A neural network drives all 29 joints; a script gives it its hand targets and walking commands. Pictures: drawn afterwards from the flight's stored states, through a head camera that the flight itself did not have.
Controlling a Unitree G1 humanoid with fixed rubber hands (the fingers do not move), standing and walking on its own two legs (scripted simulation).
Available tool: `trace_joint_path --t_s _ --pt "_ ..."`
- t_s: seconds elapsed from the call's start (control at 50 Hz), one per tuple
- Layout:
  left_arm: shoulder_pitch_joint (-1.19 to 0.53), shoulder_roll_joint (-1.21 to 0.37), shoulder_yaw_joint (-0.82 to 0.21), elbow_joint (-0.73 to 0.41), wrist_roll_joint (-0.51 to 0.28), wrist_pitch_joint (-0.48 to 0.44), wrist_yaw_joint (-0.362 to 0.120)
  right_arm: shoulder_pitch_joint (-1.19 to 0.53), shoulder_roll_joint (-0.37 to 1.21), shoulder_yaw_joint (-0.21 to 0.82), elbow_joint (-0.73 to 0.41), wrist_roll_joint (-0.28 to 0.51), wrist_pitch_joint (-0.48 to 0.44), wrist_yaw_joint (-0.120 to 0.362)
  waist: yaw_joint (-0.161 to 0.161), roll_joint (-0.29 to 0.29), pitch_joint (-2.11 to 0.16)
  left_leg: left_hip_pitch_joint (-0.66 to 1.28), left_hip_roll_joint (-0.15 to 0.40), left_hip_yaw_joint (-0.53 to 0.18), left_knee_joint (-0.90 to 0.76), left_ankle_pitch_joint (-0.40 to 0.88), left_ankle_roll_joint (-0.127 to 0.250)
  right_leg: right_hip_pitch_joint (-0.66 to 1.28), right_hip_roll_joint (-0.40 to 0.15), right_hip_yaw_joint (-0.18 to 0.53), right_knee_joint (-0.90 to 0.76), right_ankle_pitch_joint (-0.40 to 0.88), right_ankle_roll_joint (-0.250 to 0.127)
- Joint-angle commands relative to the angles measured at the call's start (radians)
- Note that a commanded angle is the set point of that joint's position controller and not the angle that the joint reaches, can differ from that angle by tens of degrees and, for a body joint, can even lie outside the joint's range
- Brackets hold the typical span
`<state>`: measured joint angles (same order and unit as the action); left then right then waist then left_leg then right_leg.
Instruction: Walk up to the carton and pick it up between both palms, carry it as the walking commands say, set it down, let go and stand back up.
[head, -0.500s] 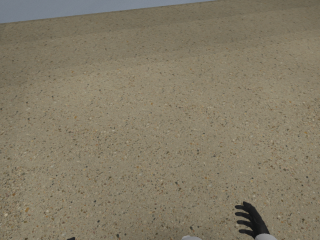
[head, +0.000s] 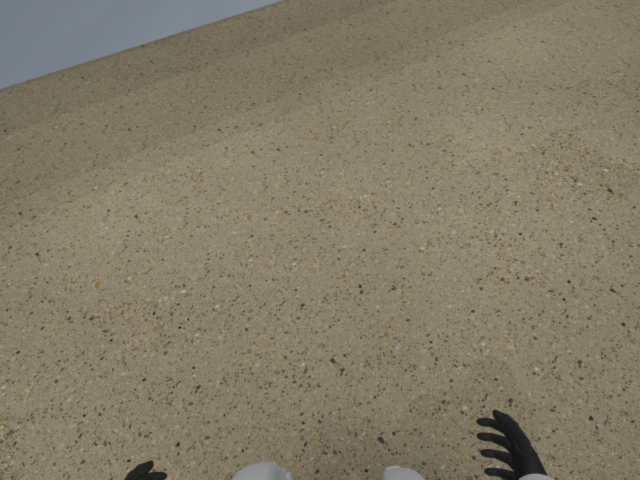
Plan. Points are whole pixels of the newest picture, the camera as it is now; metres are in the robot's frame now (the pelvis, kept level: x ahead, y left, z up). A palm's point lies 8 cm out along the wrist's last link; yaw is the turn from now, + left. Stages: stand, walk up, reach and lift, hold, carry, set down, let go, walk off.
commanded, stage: walk up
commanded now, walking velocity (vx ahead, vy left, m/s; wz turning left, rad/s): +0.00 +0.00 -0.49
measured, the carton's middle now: out of the picture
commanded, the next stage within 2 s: none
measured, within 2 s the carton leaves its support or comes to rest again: neither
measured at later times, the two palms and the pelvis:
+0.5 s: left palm (163, 442) +0.19 +0.23 -0.11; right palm out of the picture +0.10 -0.27 -0.12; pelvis +0.03 +0.01 -0.01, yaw -15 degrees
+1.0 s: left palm (193, 366) +0.28 +0.21 -0.10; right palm out of the picture +0.09 -0.25 -0.08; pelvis +0.07 +0.03 +0.00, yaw -27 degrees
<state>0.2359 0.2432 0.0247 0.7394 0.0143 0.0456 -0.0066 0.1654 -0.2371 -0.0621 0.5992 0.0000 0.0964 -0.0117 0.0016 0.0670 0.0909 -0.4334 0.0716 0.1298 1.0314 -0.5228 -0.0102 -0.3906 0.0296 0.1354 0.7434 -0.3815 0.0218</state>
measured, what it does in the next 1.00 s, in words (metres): steps on the spot, turning right: left foot, then right foot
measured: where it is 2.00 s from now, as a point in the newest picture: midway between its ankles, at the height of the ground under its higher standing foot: outside the picture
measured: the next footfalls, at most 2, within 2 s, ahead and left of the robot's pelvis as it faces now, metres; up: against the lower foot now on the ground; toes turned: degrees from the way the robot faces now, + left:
left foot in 0.10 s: +0.03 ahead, +0.13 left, +0.00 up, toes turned +5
right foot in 0.46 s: +0.02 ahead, -0.12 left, +0.00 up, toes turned -11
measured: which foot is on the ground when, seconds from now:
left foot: up 0.00-0.08, down 0.10-0.48, up 0.50-0.70, down 0.72-1.00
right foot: down 0.00-0.12, up 0.14-0.44, down 0.46-0.76, up 0.78-1.00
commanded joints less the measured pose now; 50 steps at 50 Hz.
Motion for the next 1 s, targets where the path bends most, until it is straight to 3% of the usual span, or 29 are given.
trace_joint_path --t_s 0.0,0.04,0.06,0.08,0.1,0.12,0.16,0.2,0.3,0.36,0.38,0.4,0.42,0.44,0.46,0.48,0.5,0.52,0.58,0.66,0.68,0.7,0.72,0.74,0.76,0.8,0.86,0.92,0.98 --pt "0.035 0.200 0.087 -0.052 0.006 -0.028 0.027 -0.023 -0.069 0.007 -0.079 0.009 -0.054 0.004 0.032 -0.358 -0.249 0.113 -0.078 -0.089 -0.317 -0.031 -0.042 0.247 -0.178 0.350 -0.250 0.946 -0.203" --pt "0.026 0.189 0.079 -0.046 0.008 -0.028 0.024 0.038 -0.120 0.012 -0.054 0.006 -0.067 -0.001 -0.028 -0.301 -0.296 0.457 -0.005 -0.085 -0.569 0.198 -0.014 0.015 -0.098 0.249 -0.142 0.744 -0.120" --pt "0.026 0.127 0.060 -0.060 0.009 -0.034 0.022 0.110 -0.189 -0.007 -0.022 -0.010 -0.076 -0.007 -0.067 -0.050 -0.362 0.621 0.164 -0.171 -0.606 0.550 0.022 -0.129 -0.028 0.107 0.007 0.443 -0.061" --pt "0.027 0.061 0.040 -0.101 0.017 -0.034 0.022 0.147 -0.286 -0.040 -0.023 -0.024 -0.064 -0.013 -0.061 0.261 -0.349 0.680 0.466 -0.376 -0.573 0.961 0.129 -0.353 0.067 -0.088 0.244 -0.180 -0.005" --pt "-0.018 0.081 0.056 -0.118 0.012 -0.015 0.029 0.123 -0.264 -0.032 -0.039 -0.016 -0.053 -0.010 -0.055 0.114 -0.310 0.596 0.525 -0.354 -0.583 0.971 0.192 -0.344 -0.003 -0.103 0.380 -0.265 0.027" --pt "-0.065 0.111 0.072 -0.127 0.010 -0.004 0.021 0.084 -0.247 -0.028 -0.054 -0.018 -0.046 -0.013 -0.061 0.120 -0.284 0.514 0.528 -0.338 -0.618 0.812 0.220 -0.326 -0.036 -0.102 0.451 -0.229 0.046" --pt "-0.060 0.133 0.077 -0.116 0.008 0.016 -0.001 -0.015 -0.191 -0.013 -0.060 -0.019 -0.038 -0.018 -0.033 0.130 -0.095 0.301 0.426 -0.199 -0.720 0.392 0.194 -0.282 -0.056 -0.110 0.543 -0.099 0.037" --pt "-0.019 0.126 0.072 -0.090 0.006 0.028 -0.010 -0.080 -0.154 0.007 -0.052 -0.020 -0.028 -0.019 -0.006 0.128 -0.013 0.264 0.349 -0.072 -0.707 0.363 0.148 -0.289 -0.052 -0.148 0.576 -0.024 0.036" --pt "-0.010 0.125 0.055 -0.094 -0.005 0.025 -0.023 -0.029 -0.191 -0.028 -0.014 -0.027 -0.029 -0.010 0.002 0.101 -0.064 0.310 0.346 0.010 -0.613 0.500 0.143 -0.152 -0.090 -0.202 0.344 -0.060 0.049" --pt "-0.023 0.089 0.030 -0.065 -0.016 0.002 -0.010 0.017 -0.189 -0.034 0.035 -0.030 -0.035 -0.006 -0.004 0.133 -0.105 0.380 0.331 0.074 -0.466 0.794 0.097 -0.082 -0.076 -0.212 0.071 -0.070 0.015" --pt "-0.010 0.087 0.032 -0.061 -0.017 -0.006 -0.010 0.033 -0.190 -0.047 0.029 -0.030 -0.032 -0.003 0.006 0.177 -0.170 0.376 0.320 0.094 -0.422 0.775 0.083 0.006 -0.081 -0.228 0.000 -0.017 0.009" --pt "0.005 0.097 0.024 -0.049 -0.011 -0.020 -0.008 0.034 -0.187 -0.045 0.022 -0.027 -0.027 -0.003 0.024 0.139 -0.171 0.357 0.277 0.130 -0.324 0.765 0.069 0.047 -0.069 -0.210 -0.134 0.032 -0.007" --pt "0.056 0.154 0.033 -0.035 -0.011 -0.042 -0.002 0.060 -0.171 -0.046 0.012 -0.021 -0.027 0.006 0.039 -0.006 -0.211 0.263 0.220 0.150 -0.131 0.640 0.041 0.156 -0.113 -0.083 -0.239 0.338 -0.056" --pt "0.116 0.251 0.058 -0.021 -0.006 -0.056 0.001 0.027 -0.125 -0.031 -0.008 -0.019 -0.030 0.008 0.057 -0.346 -0.202 -0.076 0.047 0.155 0.109 -0.013 -0.014 0.330 -0.324 0.324 -0.259 0.920 -0.165" --pt "0.113 0.323 0.061 -0.016 -0.003 -0.047 0.003 -0.027 -0.101 -0.009 -0.056 -0.016 -0.025 0.009 0.070 -0.473 -0.172 -0.200 -0.034 0.016 0.194 -0.169 -0.049 0.323 -0.355 0.509 -0.286 1.095 -0.229" --pt "0.183 0.296 0.054 -0.003 0.003 -0.048 0.009 -0.137 -0.128 -0.015 -0.086 -0.019 -0.029 0.002 0.100 -0.388 -0.204 -0.212 -0.033 -0.076 0.209 -0.160 -0.052 0.328 -0.336 0.555 -0.287 1.138 -0.280" --pt "0.102 0.256 0.049 -0.005 0.002 -0.041 0.018 -0.158 -0.134 -0.017 -0.079 -0.017 -0.034 0.010 0.079 -0.310 -0.171 -0.192 -0.021 -0.110 0.183 -0.093 -0.048 0.302 -0.271 0.461 -0.299 1.022 -0.244" --pt "0.063 0.240 0.055 -0.011 0.000 -0.044 0.027 -0.125 -0.128 -0.008 -0.069 -0.015 -0.040 0.013 0.065 -0.292 -0.186 -0.152 -0.016 -0.120 0.132 -0.054 -0.046 0.296 -0.259 0.433 -0.305 0.926 -0.214" --pt "0.066 0.234 0.074 -0.006 0.001 -0.041 0.036 -0.131 -0.120 0.003 -0.076 -0.002 -0.046 0.015 0.085 -0.434 -0.261 -0.035 -0.056 -0.095 -0.098 -0.073 -0.063 0.366 -0.223 0.386 -0.275 0.996 -0.198" --pt "-0.039 0.196 0.065 -0.011 0.002 -0.028 0.026 0.002 -0.106 0.023 -0.032 -0.003 -0.065 0.006 -0.006 -0.292 -0.303 0.392 -0.026 -0.039 -0.459 0.077 -0.044 0.093 -0.138 0.280 -0.196 0.829 -0.165" --pt "-0.061 0.156 0.056 -0.018 0.005 -0.031 0.025 0.078 -0.139 0.007 0.002 -0.008 -0.074 -0.003 -0.053 -0.196 -0.347 0.552 0.073 -0.064 -0.571 0.289 -0.008 -0.016 -0.111 0.184 -0.067 0.709 -0.120" --pt "-0.041 0.078 0.040 -0.044 0.012 -0.041 0.026 0.146 -0.243 -0.023 0.032 -0.017 -0.080 -0.017 -0.079 0.140 -0.384 0.716 0.319 -0.259 -0.605 0.691 0.073 -0.203 -0.008 0.001 0.135 0.279 -0.047" --pt "-0.034 0.043 0.031 -0.071 0.013 -0.033 0.024 0.191 -0.296 -0.035 0.035 -0.024 -0.075 -0.019 -0.070 0.284 -0.387 0.768 0.519 -0.354 -0.554 1.102 0.158 -0.357 0.041 -0.118 0.334 -0.242 -0.002" --pt "-0.064 0.085 0.044 -0.092 0.009 -0.020 0.025 0.120 -0.297 -0.026 0.012 -0.019 -0.063 -0.015 -0.055 0.180 -0.351 0.676 0.552 -0.351 -0.533 1.101 0.199 -0.351 -0.018 -0.094 0.437 -0.294 0.025" --pt "-0.109 0.098 0.058 -0.086 -0.002 -0.012 0.010 0.116 -0.225 -0.013 -0.001 -0.018 -0.061 -0.009 -0.057 0.075 -0.251 0.550 0.495 -0.278 -0.605 0.938 0.207 -0.308 -0.041 -0.093 0.462 -0.196 0.023" --pt "-0.080 0.115 0.063 -0.092 0.001 0.010 -0.014 0.006 -0.198 0.001 -0.007 -0.014 -0.049 -0.011 -0.019 0.117 -0.114 0.394 0.427 -0.158 -0.680 0.635 0.158 -0.298 -0.047 -0.109 0.535 -0.107 0.035" --pt "-0.062 0.120 0.064 -0.114 -0.007 0.031 -0.021 -0.047 -0.183 -0.006 -0.009 -0.013 -0.036 -0.006 -0.004 0.123 0.029 0.283 0.375 -0.032 -0.719 0.479 0.129 -0.226 -0.055 -0.148 0.430 -0.041 0.039" --pt "-0.075 0.116 0.044 -0.102 -0.018 0.020 -0.022 -0.019 -0.204 -0.020 0.023 -0.024 -0.038 0.006 -0.008 0.112 -0.033 0.394 0.348 0.042 -0.645 0.509 0.109 -0.185 -0.083 -0.156 0.219 -0.039 0.036" --pt "-0.042 0.129 0.041 -0.088 -0.012 -0.004 -0.011 0.023 -0.234 -0.035 0.030 -0.021 -0.032 0.005 0.009 0.136 -0.084 0.404 0.282 0.093 -0.527 0.602 0.074 -0.018 -0.031 -0.181 -0.012 -0.021 0.014"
